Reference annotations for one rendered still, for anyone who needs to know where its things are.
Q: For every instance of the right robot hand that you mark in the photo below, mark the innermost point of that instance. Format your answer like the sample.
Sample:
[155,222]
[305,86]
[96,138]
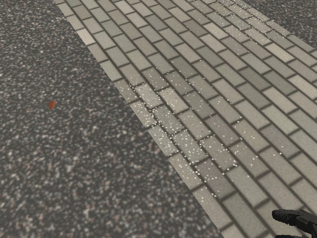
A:
[302,219]

